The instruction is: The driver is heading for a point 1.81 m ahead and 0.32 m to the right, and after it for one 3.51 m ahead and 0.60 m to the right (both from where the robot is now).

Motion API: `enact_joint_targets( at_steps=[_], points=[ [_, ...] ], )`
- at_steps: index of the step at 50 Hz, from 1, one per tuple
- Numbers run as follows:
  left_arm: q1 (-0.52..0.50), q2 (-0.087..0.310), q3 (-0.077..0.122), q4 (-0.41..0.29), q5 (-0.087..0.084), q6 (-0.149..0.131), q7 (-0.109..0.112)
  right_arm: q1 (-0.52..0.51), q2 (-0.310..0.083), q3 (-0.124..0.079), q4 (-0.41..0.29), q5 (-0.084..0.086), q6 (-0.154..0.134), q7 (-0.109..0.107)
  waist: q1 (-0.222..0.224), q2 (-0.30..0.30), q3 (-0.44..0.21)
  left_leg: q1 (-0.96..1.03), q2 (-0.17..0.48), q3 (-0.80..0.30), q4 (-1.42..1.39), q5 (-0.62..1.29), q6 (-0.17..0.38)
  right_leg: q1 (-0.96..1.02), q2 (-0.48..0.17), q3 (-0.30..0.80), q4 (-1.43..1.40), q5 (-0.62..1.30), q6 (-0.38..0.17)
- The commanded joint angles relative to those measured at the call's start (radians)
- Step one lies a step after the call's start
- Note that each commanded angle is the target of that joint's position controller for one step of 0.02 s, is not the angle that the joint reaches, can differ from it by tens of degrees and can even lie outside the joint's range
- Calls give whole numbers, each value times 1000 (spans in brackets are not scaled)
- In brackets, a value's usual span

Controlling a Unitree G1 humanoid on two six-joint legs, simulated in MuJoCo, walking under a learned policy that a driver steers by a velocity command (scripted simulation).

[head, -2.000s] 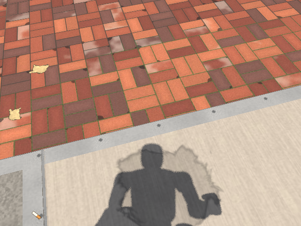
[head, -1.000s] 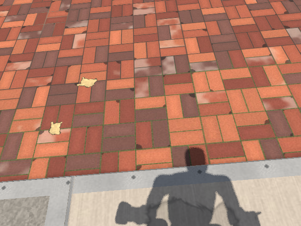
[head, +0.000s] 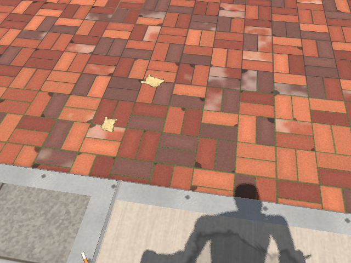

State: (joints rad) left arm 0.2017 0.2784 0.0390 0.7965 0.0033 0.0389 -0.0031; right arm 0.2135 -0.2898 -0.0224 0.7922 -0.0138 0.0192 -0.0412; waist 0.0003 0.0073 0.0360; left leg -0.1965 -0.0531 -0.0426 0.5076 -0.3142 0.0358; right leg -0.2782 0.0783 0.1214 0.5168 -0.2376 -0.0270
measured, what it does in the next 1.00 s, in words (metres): walks ahead, turning right: right foot, then left foot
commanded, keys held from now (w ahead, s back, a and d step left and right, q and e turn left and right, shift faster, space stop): e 0.36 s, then w+e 0.24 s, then w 0.40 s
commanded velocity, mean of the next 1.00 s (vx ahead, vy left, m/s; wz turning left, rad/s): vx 0.21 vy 0.00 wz -0.43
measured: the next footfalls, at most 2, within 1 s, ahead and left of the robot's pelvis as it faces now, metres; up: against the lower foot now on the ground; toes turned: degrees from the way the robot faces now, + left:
right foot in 0.36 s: +0.00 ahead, -0.11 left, +0.00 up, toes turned -12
left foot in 0.84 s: +0.23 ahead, +0.01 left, +0.00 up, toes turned -26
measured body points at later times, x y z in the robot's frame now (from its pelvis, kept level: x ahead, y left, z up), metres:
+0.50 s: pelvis -0.01 -0.04 +0.01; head +0.00 -0.07 +0.45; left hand +0.17 +0.21 -0.09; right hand +0.01 -0.33 -0.12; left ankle +0.01 +0.10 -0.67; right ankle -0.04 -0.11 -0.74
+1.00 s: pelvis +0.16 -0.06 +0.01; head +0.18 -0.04 +0.46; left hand +0.35 +0.16 -0.13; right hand +0.12 -0.33 -0.10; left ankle +0.19 +0.03 -0.74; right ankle +0.07 -0.15 -0.66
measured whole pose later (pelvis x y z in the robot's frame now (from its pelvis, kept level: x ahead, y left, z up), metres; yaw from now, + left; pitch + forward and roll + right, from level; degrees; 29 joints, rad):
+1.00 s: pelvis +0.16 -0.06 +0.01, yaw -26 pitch +1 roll +0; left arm 0.31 0.30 0.04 0.80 0.04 -0.04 -0.03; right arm 0.31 -0.25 -0.03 0.80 -0.03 -0.06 0.01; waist 0.00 -0.05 0.00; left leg -0.17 -0.05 0.02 0.38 -0.22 0.06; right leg -0.42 0.04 0.06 1.04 -0.32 -0.08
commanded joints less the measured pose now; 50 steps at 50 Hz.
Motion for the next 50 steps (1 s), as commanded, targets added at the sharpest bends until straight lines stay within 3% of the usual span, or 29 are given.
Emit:
enact_joint_targets(
  at_steps=[1, 2, 3, 4, 5, 6, 9, 12, 15, 16, 17, 18, 19, 20, 21, 22, 23, 27, 32, 37, 39, 41, 42, 43, 44, 45, 46, 48, 50],
  points=[
    [-63, 144, 45, -88, -3, -2, -2, 104, -106, -28, -47, -8, -19, -15, -40, -72, -78, 43, 93, -83, -112, 16, 26, -24, -161, 241, -16, 289, -85],
    [-72, 112, 40, -110, -14, 1, -6, 78, -182, -50, -47, -8, -13, -16, -11, 106, -44, 75, 195, -206, -175, 141, 83, -139, -37, 99, 88, 115, -31],
    [-54, 112, 39, -106, 3, 3, -2, 82, -201, -58, -49, -15, -7, -10, -25, 203, -39, 123, 356, -321, -219, 378, 173, -219, 40, -36, 245, -151, -3],
    [-46, 132, 50, -96, 21, 7, 0, 77, -168, -49, -65, -12, -9, -8, -29, 173, -45, 117, 445, -341, -211, 589, 253, -250, 13, -74, 462, -356, 2],
    [-26, 138, 57, -82, 21, 12, -3, 56, -134, -38, -78, -11, -7, -6, -6, 65, -45, 94, 429, -276, -196, 665, 265, -235, -17, -63, 561, -352, 10],
    [-19, 123, 55, -79, 15, 19, -10, 22, -122, -34, -81, -13, -6, -7, 16, 38, -31, 81, 384, -196, -185, 643, 233, -225, -41, -59, 565, -305, 14],
    [-47, 100, 41, -97, 5, 29, -37, 12, -143, -40, -78, -21, -6, -6, -9, 140, -24, 134, 283, -50, -158, 611, 163, -211, -44, -114, 440, -231, 41],
    [-89, 89, 31, -134, -3, 31, -48, 45, -171, -52, -66, -13, -2, 8, -42, 167, -48, 150, 302, -9, -121, 623, 152, -115, -45, -155, 268, -226, 33],
    [-65, 95, 33, -144, -1, 27, -39, 47, -193, -62, -59, -5, 2, 19, -32, 176, -65, 131, 315, 19, -42, 623, 128, -17, -23, -203, 100, -177, 9],
    [-30, 95, 34, -136, 4, 20, -32, 30, -193, -63, -61, 3, 3, 20, -2, 152, -70, 87, 300, 53, 22, 561, 96, 60, -12, -212, -24, -72, -4],
    [-1, 121, 41, -130, 16, 9, -21, 54, -186, -63, -54, 2, 1, 22, 18, 75, -84, 5, 271, 95, 130, 418, 41, 162, -32, -135, -150, 53, -22],
    [35, 233, 65, -138, 25, -5, -10, 81, -130, -50, -86, -14, 4, 26, 9, -177, -100, -222, 173, 172, 379, -13, -32, 304, -279, 210, -223, 268, -80],
    [144, 337, 96, -119, 6, -7, -17, -15, -92, -34, -154, -23, 19, 15, 70, -265, -124, -383, 26, 95, 526, -370, -56, 288, -458, 454, -207, 444, -273],
    [174, 290, 92, -101, -3, -7, -20, -33, -126, -39, -149, -31, 26, 13, 77, -150, -106, -421, 67, 5, 611, -336, -55, 281, -432, 440, -236, 201, -314],
    [114, 223, 73, -104, 0, -2, -17, -43, -140, -46, -140, -22, 23, 24, 47, -112, -21, -446, 95, -11, 598, -233, -47, 214, -365, 376, -278, -91, -285],
    [46, 178, 59, -114, 7, 5, -13, -49, -152, -52, -130, -17, 12, 35, 19, -106, 36, -438, 111, -12, 532, -143, -44, 152, -291, 327, -325, -294, -233],
    [23, 163, 53, -121, 5, 2, -5, -47, -156, -55, -126, -26, 5, 44, 12, -146, 54, -425, 107, 2, 504, -87, -50, 137, -249, 310, -353, -315, -211],
    [93, 174, 58, -95, 8, -33, -11, -39, -112, -46, -104, -33, -12, 65, 17, -93, 9, -414, 88, 16, 437, 22, -72, 182, -212, 280, -353, -188, -219],
    [170, 172, 61, -69, 13, -55, -9, -129, -92, -36, -122, -25, -27, 67, 60, -122, 22, -424, 82, 20, 260, 75, -91, 192, -216, 300, -346, -177, -230],
    [216, 175, 57, -44, 20, -77, -7, -183, -79, -26, -142, -17, -48, 71, 82, -113, 32, -294, 64, 42, 111, 67, -57, 140, -232, 310, -304, -122, -219],
    [193, 180, 56, -44, 19, -83, -7, -132, -84, -28, -134, -12, -57, 64, 44, -111, 35, -156, 51, 52, 44, 66, -30, 75, -235, 317, -275, -69, -197],
    [171, 160, 46, -39, 12, -89, -2, 17, -96, -36, -89, -20, -74, 47, -42, -62, 4, 102, 34, 50, -71, 85, -3, -28, -179, 273, -143, 40, -152],
    [153, 111, 30, -54, 6, -100, -3, 145, -158, -53, -69, -32, -88, 33, -108, 48, -68, 263, 174, -115, -156, -43, 31, -102, -107, 178, 85, 49, -111],
    [164, 46, 14, -90, -8, -107, -6, 245, -277, -79, -52, -38, -85, 26, -119, 268, -147, 418, 397, -535, -302, -363, 127, -309, 49, 7, 381, -188, -62],
    [174, 123, 28, -80, 16, -97, 1, 247, -253, -82, -24, -23, -76, 33, -85, 199, -80, 327, 455, -700, -343, -470, 176, -411, 36, 12, 533, -291, -67],
    [157, 130, 31, -64, 27, -93, -4, 181, -174, -63, -40, -15, -74, 41, -48, 85, 8, 251, 417, -604, -330, -447, 173, -430, -13, 42, 594, -217, -79],
    [133, 114, 26, -57, 28, -94, -16, 130, -123, -51, -47, -13, -79, 46, -28, 50, 43, 193, 364, -481, -333, -316, 159, -416, -46, 30, 587, -148, -77],
    [112, 99, 23, -50, 38, -87, -31, 102, -75, -34, -42, -14, -92, 43, -6, 87, 32, 156, 281, -310, -350, -67, 129, -380, -92, -19, 548, -68, -56],
    [99, 86, 16, -47, 46, -81, -39, 140, -79, -33, -17, -7, -107, 47, -5, 99, 4, 165, 251, -224, -344, 181, 141, -374, -98, -63, 558, -22, -32]
  ],
)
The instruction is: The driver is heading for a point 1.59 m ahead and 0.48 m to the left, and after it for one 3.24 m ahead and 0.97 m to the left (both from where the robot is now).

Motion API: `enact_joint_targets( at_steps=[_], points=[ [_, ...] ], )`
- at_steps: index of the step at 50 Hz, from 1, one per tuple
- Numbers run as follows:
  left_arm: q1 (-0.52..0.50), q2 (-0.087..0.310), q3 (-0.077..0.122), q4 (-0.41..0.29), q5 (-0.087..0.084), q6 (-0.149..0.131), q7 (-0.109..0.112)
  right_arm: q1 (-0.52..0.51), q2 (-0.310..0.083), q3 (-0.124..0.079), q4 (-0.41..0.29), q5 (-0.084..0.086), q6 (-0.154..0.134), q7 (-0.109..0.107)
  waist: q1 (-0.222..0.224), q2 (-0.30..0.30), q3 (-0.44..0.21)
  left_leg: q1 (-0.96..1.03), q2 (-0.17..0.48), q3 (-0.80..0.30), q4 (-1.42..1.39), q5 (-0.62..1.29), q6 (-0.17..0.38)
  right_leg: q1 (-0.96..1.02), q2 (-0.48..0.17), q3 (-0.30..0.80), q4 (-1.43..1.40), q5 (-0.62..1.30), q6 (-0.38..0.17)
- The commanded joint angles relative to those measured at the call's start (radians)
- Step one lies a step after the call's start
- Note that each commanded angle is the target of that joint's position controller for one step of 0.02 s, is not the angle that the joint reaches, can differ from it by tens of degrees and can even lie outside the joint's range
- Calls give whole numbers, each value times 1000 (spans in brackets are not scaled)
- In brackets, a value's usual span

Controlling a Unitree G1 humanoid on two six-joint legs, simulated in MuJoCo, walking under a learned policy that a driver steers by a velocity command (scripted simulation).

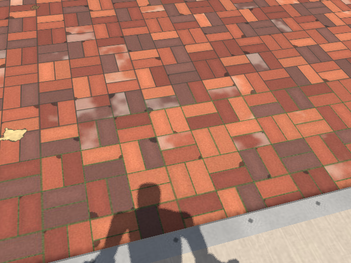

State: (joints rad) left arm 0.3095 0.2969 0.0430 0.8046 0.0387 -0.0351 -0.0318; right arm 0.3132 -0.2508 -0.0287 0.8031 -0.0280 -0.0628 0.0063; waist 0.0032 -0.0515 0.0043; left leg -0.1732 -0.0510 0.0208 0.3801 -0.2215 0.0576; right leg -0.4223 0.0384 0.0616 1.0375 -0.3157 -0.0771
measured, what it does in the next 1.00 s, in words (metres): walks ahead, turning left: right foot, then left foot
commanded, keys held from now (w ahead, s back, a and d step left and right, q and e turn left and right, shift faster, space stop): w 0.08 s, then w+q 0.92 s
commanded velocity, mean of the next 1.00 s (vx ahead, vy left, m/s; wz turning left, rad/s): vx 0.49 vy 0.00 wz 0.38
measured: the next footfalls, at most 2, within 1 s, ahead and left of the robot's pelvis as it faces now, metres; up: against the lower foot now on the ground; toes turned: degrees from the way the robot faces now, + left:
right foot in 0.32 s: +0.33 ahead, -0.11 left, +0.00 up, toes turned +3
left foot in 0.84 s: +0.50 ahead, +0.10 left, +0.00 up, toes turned +25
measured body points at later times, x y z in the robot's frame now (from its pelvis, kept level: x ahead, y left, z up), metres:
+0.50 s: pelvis +0.26 -0.04 +0.00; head +0.28 -0.05 +0.45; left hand +0.31 +0.23 -0.11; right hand +0.35 -0.31 -0.14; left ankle +0.21 +0.09 -0.66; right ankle +0.29 -0.11 -0.74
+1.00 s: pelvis +0.48 +0.05 -0.01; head +0.50 +0.06 +0.44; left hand +0.45 +0.33 -0.13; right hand +0.67 -0.17 -0.13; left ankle +0.46 +0.09 -0.74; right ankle +0.52 -0.10 -0.67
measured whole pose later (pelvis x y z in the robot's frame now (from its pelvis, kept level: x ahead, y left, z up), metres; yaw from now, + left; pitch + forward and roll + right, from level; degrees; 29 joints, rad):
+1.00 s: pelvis +0.48 +0.05 -0.01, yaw +28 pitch -1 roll +0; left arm 0.23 0.26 0.05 0.80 0.04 -0.03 0.00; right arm 0.29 -0.28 -0.07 0.82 0.00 -0.01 0.01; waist -0.01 -0.02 0.06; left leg -0.21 -0.14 0.00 0.48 -0.25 0.14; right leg -0.45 -0.07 0.01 1.11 -0.38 0.03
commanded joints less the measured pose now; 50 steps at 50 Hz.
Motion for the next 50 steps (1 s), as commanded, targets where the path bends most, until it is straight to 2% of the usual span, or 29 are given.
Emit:
enact_joint_targets(
  at_steps=[1, 6, 9, 12, 14, 15, 16, 17, 18, 19, 20, 22, 26, 30, 32, 33, 36, 37, 38, 39, 40, 41, 42, 43, 44, 45, 46, 48, 50],
  points=[
    [-34, 63, 10, -64, 12, -4, -12, 62, -122, -28, -14, 14, -31, 2, -7, 152, 35, 152, 248, -260, -216, 180, 129, -250, -65, -20, 34, 70, 29],
    [-255, 12, -20, -140, 8, -1, -19, 139, -103, -20, 46, 23, -27, 2, -39, 135, 73, 133, 201, -157, -224, 403, 140, -275, -88, -103, -193, 187, 71],
    [-330, 3, -31, -163, -5, -6, -20, 163, -137, -27, 65, 20, -21, -4, -53, 148, 77, 101, 206, -160, -200, 458, 133, -155, -56, -119, -364, 241, 69],
    [-309, 34, -23, -160, -9, -10, -4, 159, -159, -31, 78, 20, -14, -10, -26, 141, 65, 135, 247, -202, -142, 551, 116, -52, -37, -102, -439, 230, 38],
    [-156, 70, -5, -110, -5, -22, 13, 137, -180, -38, 79, 21, -11, -11, 48, 124, -10, 136, 221, -186, 43, 703, 87, 160, 4, -102, -518, 180, 10],
    [-10, 103, 10, -65, 4, -34, 26, 138, -172, -37, 78, 26, -11, -7, 112, 89, -94, 53, 172, -149, 235, 627, 67, 372, -26, -76, -556, 191, -14],
    [152, 187, 31, -54, 28, -41, 43, 145, -111, -24, 39, 30, -14, -2, 160, -35, -242, -112, 104, -105, 536, 275, 50, 601, -284, 194, -595, -23, -56],
    [136, 255, 46, -60, 30, -28, 45, 266, -16, -8, 20, 50, -5, -6, 81, -218, -333, -389, -30, -62, 812, -332, 26, 743, -514, 611, -719, -111, -147],
    [78, 170, 36, -65, -4, -18, 42, 207, -131, -35, 39, 18, 11, -12, 81, -86, -225, -473, 25, -105, 889, -273, 38, 624, -467, 623, -769, -234, -149],
    [-8, 92, 16, -73, -8, -21, 40, 132, -135, -43, 26, 16, 14, -4, 52, -28, -80, -482, 66, -110, 868, -176, 41, 487, -418, 450, -791, -196, -125],
    [-49, 57, 9, -71, -7, -31, 36, 102, -107, -39, 22, 20, 17, 3, 30, -21, -16, -448, 96, -102, 831, -115, 35, 387, -369, 319, -822, -43, -103],
    [-52, 27, 2, -53, -12, -48, 41, 114, -88, -42, 32, 4, 41, 18, -10, -57, 17, -375, 124, -93, 784, -82, 17, 281, -306, 146, -852, 132, -66],
    [3, 36, 13, -18, -27, -77, 41, 36, -57, -42, 1, 3, 71, 33, -27, -23, 37, -434, 132, -80, 744, 17, 0, 284, -296, -7, -874, 382, -66],
    [49, 31, 15, 12, -23, -73, 40, -101, -45, -32, -50, 2, 72, 45, -10, -19, 70, -500, 132, -43, 581, 179, -5, 308, -268, -129, -879, 449, -61],
    [57, 45, 15, 24, -27, -71, 44, -197, -33, -24, -85, 1, 64, 62, 8, -16, 90, -457, 114, 1, 432, 260, -1, 299, -250, -186, -869, 501, -42],
    [77, 61, 20, 37, -22, -67, 47, -221, -25, -18, -92, -6, 67, 67, 21, -28, 79, -420, 102, 39, 425, 264, 0, 305, -253, -211, -851, 556, -38],
    [99, 75, 23, 53, -22, -61, 53, -279, -46, -17, -126, -3, 70, 69, 30, -34, 91, -335, 76, 94, 317, 205, 27, 330, -259, -261, -833, 615, -30],
    [78, 85, 25, 45, -8, -68, 58, -194, -75, -33, -93, -16, 73, 64, -10, -40, 28, -282, 72, 101, 460, 299, 61, 381, -291, -281, -738, 820, -32],
    [32, 93, 25, 27, -14, -66, 61, -134, -90, -40, -80, -18, 74, 55, -50, -35, -4, -238, 62, 84, 444, 209, 88, 390, -287, -310, -648, 954, -23],
    [19, 116, 33, 26, -22, -53, 67, -110, -97, -41, -80, -20, 78, 48, -61, -48, -2, -203, 42, 73, 374, 16, 110, 405, -305, -298, -585, 1054, -23],
    [66, 138, 38, 42, -20, -30, 69, -114, -95, -46, -86, -10, 76, 42, -41, -40, 3, -192, -26, 118, 280, -208, 118, 447, -302, -293, -490, 1048, -39],
    [104, 140, 38, 60, -11, -10, 73, -42, -106, -56, -65, -15, 69, 36, -67, -17, -35, -99, -56, 118, 207, -192, 141, 452, -304, -296, -312, 1013, -36],
    [95, 133, 38, 49, -13, 2, 74, 102, -152, -76, -31, -24, 57, 22, -146, 66, -111, 113, 28, -47, 78, -151, 193, 302, -280, -308, -6, 799, 2],
    [152, 2, 16, -10, -6, -3, 53, 53, -262, -99, -53, -6, 54, 8, -38, 287, -154, 399, 329, -563, 39, -4, 339, -154, -81, -276, 330, -179, 67],
    [21, 92, 35, -54, 3, -16, 45, 100, -261, -102, -58, 36, 50, 16, -109, 189, -172, 430, 367, -776, -54, 132, 423, -344, -12, -69, 394, -223, 90],
    [-43, 109, 39, -77, -16, -32, 39, 79, -237, -95, -41, 40, 49, 8, -89, 122, -66, 356, 359, -608, -61, 271, 395, -370, -84, -7, 319, -132, 89],
    [-35, 109, 40, -64, -26, -40, 37, 40, -199, -88, -38, 35, 48, 6, -49, 73, -6, 235, 323, -506, -64, 373, 359, -301, -118, -9, 217, -80, 91],
    [-11, 94, 42, -39, -1, -12, 38, -18, -148, -71, -46, 35, 38, 0, 5, 46, 15, 109, 248, -385, -96, 405, 295, -178, -150, -11, 80, -62, 108],
    [-25, 62, 38, -43, 12, 24, 26, 2, -153, -67, -36, 33, 26, -3, 7, 40, 7, 66, 208, -344, -119, 459, 279, -127, -133, -42, 8, -45, 123]
  ],
)
Keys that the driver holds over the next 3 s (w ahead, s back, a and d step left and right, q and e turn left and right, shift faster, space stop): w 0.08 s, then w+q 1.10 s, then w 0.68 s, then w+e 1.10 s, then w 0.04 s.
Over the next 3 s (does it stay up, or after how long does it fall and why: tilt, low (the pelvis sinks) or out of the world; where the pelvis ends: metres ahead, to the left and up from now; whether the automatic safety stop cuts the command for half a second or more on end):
stays up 1.49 0.49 -0.15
